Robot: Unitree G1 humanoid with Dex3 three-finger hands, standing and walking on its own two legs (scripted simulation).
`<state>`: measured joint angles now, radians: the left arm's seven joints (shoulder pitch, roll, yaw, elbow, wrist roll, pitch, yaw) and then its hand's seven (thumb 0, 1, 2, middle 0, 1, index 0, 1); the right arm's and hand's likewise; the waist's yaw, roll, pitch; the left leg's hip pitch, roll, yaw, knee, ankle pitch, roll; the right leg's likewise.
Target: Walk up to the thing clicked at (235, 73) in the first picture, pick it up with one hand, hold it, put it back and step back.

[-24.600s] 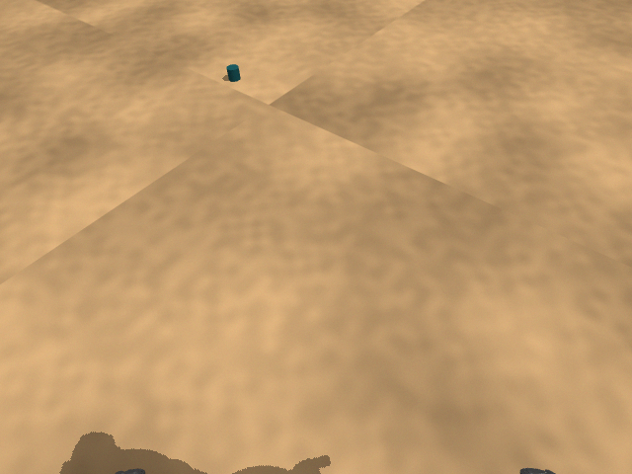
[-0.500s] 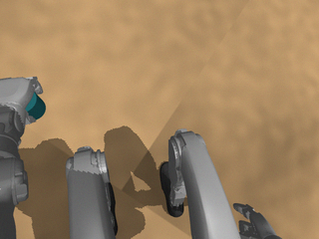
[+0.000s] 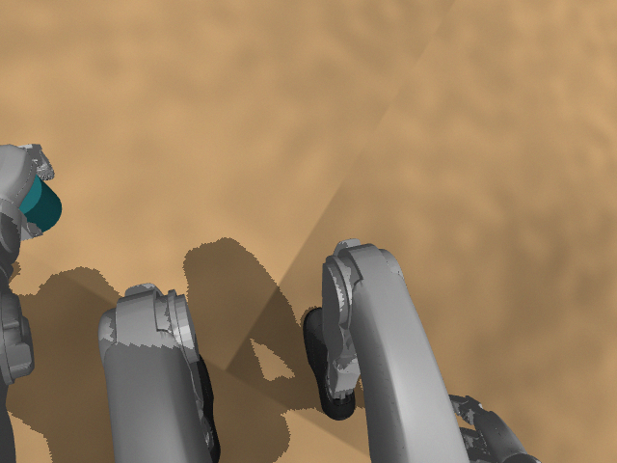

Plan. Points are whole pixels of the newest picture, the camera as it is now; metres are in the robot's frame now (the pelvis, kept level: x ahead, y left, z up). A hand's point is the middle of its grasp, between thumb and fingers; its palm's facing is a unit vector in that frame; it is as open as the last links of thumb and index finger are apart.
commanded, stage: lower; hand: left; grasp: from above
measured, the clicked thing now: (20, 201) +0.46 +0.31 -0.21
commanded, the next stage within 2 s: rest in 0.18 s
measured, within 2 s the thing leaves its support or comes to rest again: rests again in 0.94 s
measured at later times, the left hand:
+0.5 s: hand (41, 211) +0.46 +0.30 -0.24, palm faces -0.46 -0.09 -0.88, open 9.4 cm
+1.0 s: hand (49, 211) +0.46 +0.30 -0.27, palm faces -0.44 -0.12 -0.89, open 9.4 cm
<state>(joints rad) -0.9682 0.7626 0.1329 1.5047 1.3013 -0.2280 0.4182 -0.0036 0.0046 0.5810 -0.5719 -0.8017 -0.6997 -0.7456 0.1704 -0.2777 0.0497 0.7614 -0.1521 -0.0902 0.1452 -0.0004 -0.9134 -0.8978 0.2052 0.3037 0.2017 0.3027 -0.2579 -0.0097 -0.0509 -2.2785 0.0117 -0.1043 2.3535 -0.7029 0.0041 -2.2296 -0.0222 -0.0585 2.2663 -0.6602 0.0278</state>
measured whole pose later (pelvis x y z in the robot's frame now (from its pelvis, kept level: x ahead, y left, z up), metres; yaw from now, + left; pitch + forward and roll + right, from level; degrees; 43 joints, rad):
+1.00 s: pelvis +0.00 +0.00 -0.05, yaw -5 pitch +30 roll -11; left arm -0.97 0.95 0.23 1.64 1.36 -0.29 0.57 0.00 0.00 0.58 -0.59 -0.77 -0.72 -0.72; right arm 0.11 -0.32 0.16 0.74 -0.25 -0.16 0.22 0.00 -0.90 -0.89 0.21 0.30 0.20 0.30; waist -0.34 -0.10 0.10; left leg -2.37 0.01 -0.20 2.57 -0.73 0.00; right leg -2.29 0.00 -0.13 2.41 -0.65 0.04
